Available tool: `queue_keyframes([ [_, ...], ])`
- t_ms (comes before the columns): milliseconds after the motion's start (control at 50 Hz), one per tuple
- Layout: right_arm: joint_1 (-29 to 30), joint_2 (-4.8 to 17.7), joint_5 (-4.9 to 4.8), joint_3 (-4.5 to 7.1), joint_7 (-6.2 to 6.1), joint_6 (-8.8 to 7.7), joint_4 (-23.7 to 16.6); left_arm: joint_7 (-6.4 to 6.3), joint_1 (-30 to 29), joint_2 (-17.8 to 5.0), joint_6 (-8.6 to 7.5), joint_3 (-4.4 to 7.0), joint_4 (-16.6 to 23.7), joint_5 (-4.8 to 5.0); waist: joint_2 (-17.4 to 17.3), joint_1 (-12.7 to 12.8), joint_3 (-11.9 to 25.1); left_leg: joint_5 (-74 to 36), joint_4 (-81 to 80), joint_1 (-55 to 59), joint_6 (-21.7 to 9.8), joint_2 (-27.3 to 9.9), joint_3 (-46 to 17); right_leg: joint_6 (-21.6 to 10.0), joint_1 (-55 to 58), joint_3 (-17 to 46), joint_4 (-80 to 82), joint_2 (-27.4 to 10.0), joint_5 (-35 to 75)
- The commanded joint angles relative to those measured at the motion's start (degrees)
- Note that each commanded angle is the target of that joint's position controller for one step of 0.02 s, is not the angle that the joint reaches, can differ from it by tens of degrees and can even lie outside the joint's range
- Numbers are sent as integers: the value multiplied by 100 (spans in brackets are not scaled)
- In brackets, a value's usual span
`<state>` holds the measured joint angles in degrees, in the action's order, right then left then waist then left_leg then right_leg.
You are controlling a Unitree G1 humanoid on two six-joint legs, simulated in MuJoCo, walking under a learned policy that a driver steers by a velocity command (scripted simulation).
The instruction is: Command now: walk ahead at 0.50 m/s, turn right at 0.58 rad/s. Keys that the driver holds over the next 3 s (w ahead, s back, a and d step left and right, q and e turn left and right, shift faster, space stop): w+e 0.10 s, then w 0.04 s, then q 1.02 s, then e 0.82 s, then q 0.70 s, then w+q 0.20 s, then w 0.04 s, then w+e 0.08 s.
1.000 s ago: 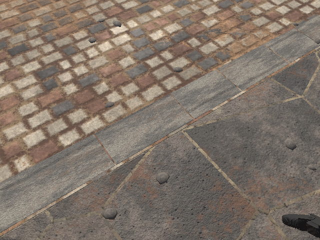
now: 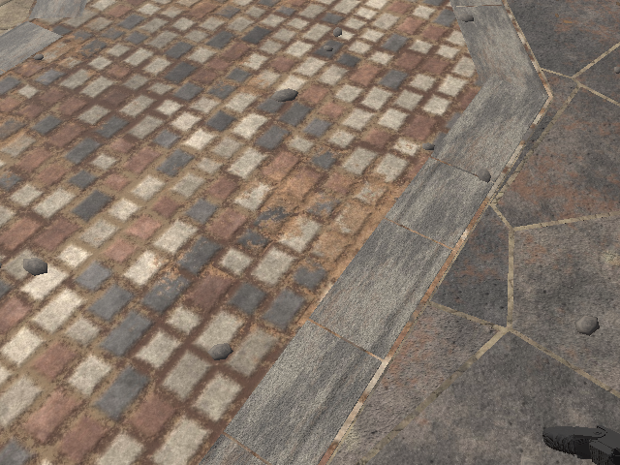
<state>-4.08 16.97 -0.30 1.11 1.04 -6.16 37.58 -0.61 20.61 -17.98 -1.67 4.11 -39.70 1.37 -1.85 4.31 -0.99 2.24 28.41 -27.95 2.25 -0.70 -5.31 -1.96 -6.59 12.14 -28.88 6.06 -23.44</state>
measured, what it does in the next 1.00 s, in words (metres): walks ahead, turning left: left foot, then right foot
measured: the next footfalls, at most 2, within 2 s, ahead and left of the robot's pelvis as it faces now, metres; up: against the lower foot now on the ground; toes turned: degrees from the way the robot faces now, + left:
left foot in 0.02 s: +0.17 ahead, +0.13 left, +0.00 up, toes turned -5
right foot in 0.44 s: +0.33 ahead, -0.12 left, +0.00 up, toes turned +0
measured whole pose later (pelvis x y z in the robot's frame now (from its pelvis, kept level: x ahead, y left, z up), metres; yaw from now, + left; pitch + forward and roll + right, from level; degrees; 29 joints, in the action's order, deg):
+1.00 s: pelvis +0.22 +0.05 +0.01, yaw +16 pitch +2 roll -3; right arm -12.6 17.0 0.2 3.2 -1.0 1.4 37.3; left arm -2.8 6.4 -18.5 1.6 5.7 -43.3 -0.4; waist 1.8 -0.7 -2.7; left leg 12.2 28.4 -17.7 -3.2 1.5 -3.5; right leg 3.4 -32.4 1.6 -63.6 0.3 -22.0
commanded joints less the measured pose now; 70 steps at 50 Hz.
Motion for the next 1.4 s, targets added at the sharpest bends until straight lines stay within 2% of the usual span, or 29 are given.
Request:
queue_keyframes([
  [20,-1366,1172,91,488,-94,-142,-151,20,-177,-172,-81,-1,430,-89,288,-958,1116,732,-190,2839,-632,-975,-799,-332,-1238,524,-1607,-661,727],
  [40,-1829,1699,176,610,-85,-57,11,39,635,199,-144,-128,613,31,-1565,-620,1800,2004,-798,4495,-1598,-2293,-3464,33,-3059,-268,-3566,70,-1216],
  [60,-1831,1313,54,564,-43,-24,29,15,588,-389,-144,-30,521,142,-1366,-755,1549,3684,-1214,4370,-1677,-2436,-4404,128,-3928,-218,-4459,-376,-952],
  [100,-1298,773,65,401,-76,30,-62,-19,-368,-781,-65,103,605,19,-370,-872,478,2728,-1263,3157,-1225,-1878,-2609,173,-3919,-443,-4630,-768,5],
  [160,-1089,447,144,286,-68,12,113,32,-543,-408,-60,58,659,-15,-525,-622,-21,867,-1554,2074,-1203,-1257,-1269,176,-3255,-481,-3915,-991,504],
  [220,-1061,573,80,302,-31,-17,340,14,-594,-96,-71,-50,654,-154,-407,-401,58,-2104,-1428,1924,-1494,-1214,-627,326,-2899,-814,-2852,-898,357],
  [280,-971,838,-37,364,-70,113,460,55,-920,63,-146,-152,622,-200,-440,-483,343,-2949,-1292,1817,-1429,-985,-134,440,-2155,-1076,-1496,-777,1279],
  [360,-1321,978,-127,406,-129,287,680,96,-1441,-144,-173,-88,692,-149,-482,-638,437,-2399,-915,2057,-1252,-974,-352,390,-1669,-1005,-437,-503,1954],
  [420,-1168,868,-177,384,-181,351,627,47,-1132,-414,-215,54,596,-206,-389,-326,532,-1396,-238,1782,-875,-718,-580,57,-563,-962,677,-568,2913],
  [440,-1216,608,-82,307,-179,314,526,-24,-888,-737,-213,139,622,-296,-10,-280,925,-521,455,1321,-609,-376,-432,-227,357,-459,522,-1272,4390],
  [460,-1694,187,41,173,-157,273,470,-106,-639,-1080,-111,214,691,-404,1208,-362,1503,2306,1855,18,-235,195,-26,-1007,1749,598,77,-2676,6491],
  [480,-1975,383,-68,196,-168,334,529,-83,-440,-798,0,171,609,-332,1671,-244,1968,4018,3027,-462,-27,284,104,-1622,1788,1255,221,-3255,6101],
  [500,-1853,797,-130,342,-189,443,566,-55,-557,-580,47,111,620,-251,1172,-218,1617,3820,3696,-695,86,100,26,-1565,1351,1054,467,-2978,5030],
  [580,-1584,622,-66,420,-352,906,471,-42,-1619,-419,70,65,576,-251,1055,-628,562,2600,3735,-290,382,-190,270,-1135,-547,-228,1199,-2227,2944],
  [660,-1274,363,-28,353,-270,947,195,-107,-1806,-475,63,125,438,-252,1078,-596,601,2003,2591,344,277,-287,484,-1149,-818,-898,1265,-2182,2878],
  [760,-1093,560,-34,408,-65,960,-59,-117,-1732,-771,141,225,227,-103,1034,-576,713,1572,1307,977,-89,-237,744,-981,-558,-1010,955,-2467,2584],
  [800,-1358,641,4,484,-46,954,29,-120,-1649,-670,180,213,95,-11,791,-710,652,953,362,1665,-392,6,859,-511,-891,-1336,366,-2212,1733],
  [820,-1445,915,33,573,-95,943,10,-99,-1342,-448,211,172,-41,-68,-16,-649,441,87,-356,2034,-669,-305,171,-18,-1456,-1802,-559,-1814,868],
  [840,-1346,1599,29,697,-217,930,-222,-62,-1211,-163,232,76,142,-344,-1902,-388,285,-1611,-747,2532,-1500,-1814,-1968,655,-2958,-2245,-2408,-892,-1306],
  [860,-1413,1601,271,666,-147,807,-333,-132,-1944,-418,215,156,337,-282,-1464,-905,451,-1142,-1108,1940,-2200,-2124,-2548,600,-3255,-1189,-3382,-570,-1600],
  [880,-1218,1454,298,624,-114,688,-324,-175,-2028,-556,232,213,324,-153,-925,-780,346,-598,-1160,1836,-2008,-1826,-2114,479,-3295,-924,-3730,-684,-1115],
  [920,-642,1070,48,525,-165,625,-399,-267,-1671,-588,287,278,67,-185,-516,-480,334,-149,-1035,1858,-1453,-1360,-1545,442,-3290,-796,-3665,-807,-231],
  [1080,-781,1016,-2,503,-353,719,-512,-194,-1700,-342,179,201,57,-130,-581,-552,592,-318,-835,2297,-1452,-993,-1612,725,-2845,-674,-2373,-544,503],
  [1160,-704,1097,11,555,-320,782,-585,-112,-1715,-382,116,188,50,-95,-700,-595,506,8,-812,1930,-1537,-923,-2025,713,-2227,-628,-1582,-427,289],
  [1240,-541,791,58,417,-255,816,-560,-2,-1419,-379,74,138,-79,-74,-707,-610,739,-673,-530,1892,-1500,-982,-1940,604,-1421,-843,-948,-625,329],
  [1300,-706,276,98,200,-211,761,-289,113,-1227,-129,15,-2,-194,-218,-336,-442,671,114,-424,1404,-944,-555,-1452,326,-60,-730,923,-854,2086],
  [1320,-1046,275,249,196,-193,699,-203,97,-1299,-543,10,44,-112,-289,421,-751,656,999,81,1201,-619,-97,-957,41,156,46,883,-1511,3120],
  [1340,-1272,301,281,225,-176,645,-182,96,-1690,-585,16,9,-116,-306,979,-1127,482,1540,-189,1461,-330,218,-476,-440,-512,265,790,-1709,2762],
  [1400,-426,659,213,346,-286,649,-193,105,-1652,-673,-19,35,-105,-176,952,-619,113,1077,-37,1780,-179,229,-259,-319,-1078,337,1035,-1346,1240],
])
